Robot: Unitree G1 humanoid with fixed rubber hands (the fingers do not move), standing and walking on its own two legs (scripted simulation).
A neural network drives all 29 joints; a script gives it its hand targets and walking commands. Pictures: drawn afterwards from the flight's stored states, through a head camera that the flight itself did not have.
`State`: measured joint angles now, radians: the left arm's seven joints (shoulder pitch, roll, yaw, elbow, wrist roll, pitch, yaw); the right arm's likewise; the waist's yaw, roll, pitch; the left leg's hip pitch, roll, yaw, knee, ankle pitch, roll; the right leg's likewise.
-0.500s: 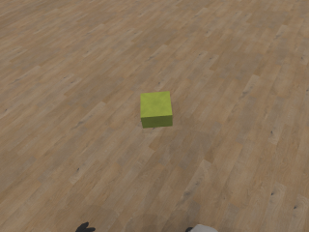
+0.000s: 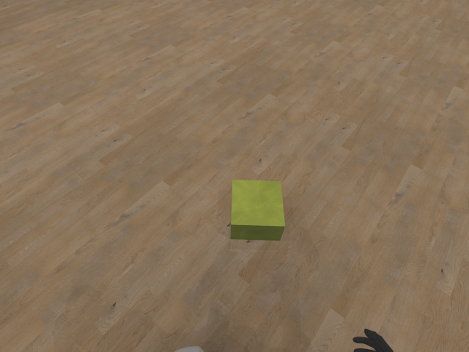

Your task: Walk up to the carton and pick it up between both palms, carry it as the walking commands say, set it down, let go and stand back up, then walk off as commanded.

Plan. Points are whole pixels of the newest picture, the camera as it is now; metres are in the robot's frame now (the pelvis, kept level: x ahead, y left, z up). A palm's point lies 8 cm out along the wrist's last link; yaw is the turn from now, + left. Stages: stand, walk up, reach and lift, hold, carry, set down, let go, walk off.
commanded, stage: walk up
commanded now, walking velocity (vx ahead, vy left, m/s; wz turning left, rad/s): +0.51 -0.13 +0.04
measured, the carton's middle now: (255, 209) +0.78 -0.06 -0.70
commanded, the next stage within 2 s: none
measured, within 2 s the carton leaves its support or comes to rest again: neither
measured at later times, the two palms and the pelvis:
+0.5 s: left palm (167, 237) +0.35 +0.19 -0.12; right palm out of the picture +0.14 -0.26 -0.15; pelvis +0.22 -0.04 -0.01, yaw +1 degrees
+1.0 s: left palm (121, 275) +0.27 +0.27 -0.14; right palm (336, 223) +0.41 -0.19 -0.12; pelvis +0.32 +0.04 +0.01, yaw +1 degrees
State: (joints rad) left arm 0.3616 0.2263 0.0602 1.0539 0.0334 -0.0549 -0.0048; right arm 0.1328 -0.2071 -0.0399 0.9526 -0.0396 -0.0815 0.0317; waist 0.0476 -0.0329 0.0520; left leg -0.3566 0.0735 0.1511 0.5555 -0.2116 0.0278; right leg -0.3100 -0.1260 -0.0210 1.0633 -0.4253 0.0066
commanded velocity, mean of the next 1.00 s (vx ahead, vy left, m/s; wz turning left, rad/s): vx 0.27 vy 0.03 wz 0.00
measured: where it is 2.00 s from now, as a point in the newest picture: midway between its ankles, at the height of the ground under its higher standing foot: (261, 320)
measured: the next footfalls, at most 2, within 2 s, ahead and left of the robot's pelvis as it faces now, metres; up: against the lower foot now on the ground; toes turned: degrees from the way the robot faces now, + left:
right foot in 0.42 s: +0.36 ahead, -0.14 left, +0.00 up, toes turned -9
left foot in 0.94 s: +0.41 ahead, +0.17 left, +0.00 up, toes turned +6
